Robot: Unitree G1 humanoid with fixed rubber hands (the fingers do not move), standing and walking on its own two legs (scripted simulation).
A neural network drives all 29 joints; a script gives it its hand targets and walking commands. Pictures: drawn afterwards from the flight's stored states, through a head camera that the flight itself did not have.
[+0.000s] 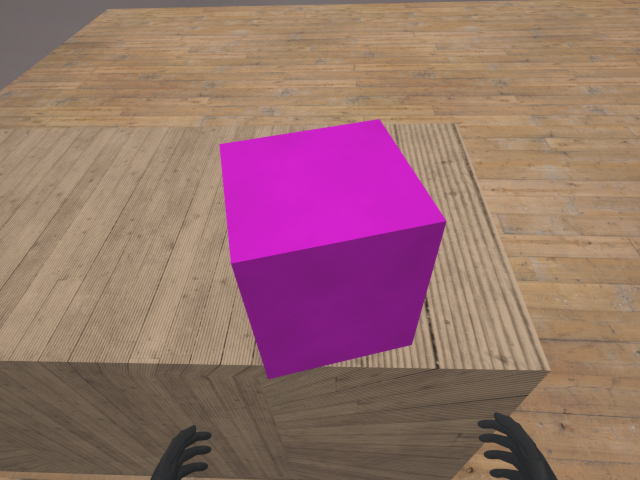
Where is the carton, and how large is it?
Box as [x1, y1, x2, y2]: [219, 119, 445, 378]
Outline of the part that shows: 379,119 219,144 231,264 268,378 411,344 444,228 445,219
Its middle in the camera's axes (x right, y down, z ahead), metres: +0.00 +0.01 +0.52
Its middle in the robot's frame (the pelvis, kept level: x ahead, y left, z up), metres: +0.40 +0.02 +0.08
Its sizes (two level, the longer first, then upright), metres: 0.210 0.200 0.250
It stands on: a pedestal, 0.72 m high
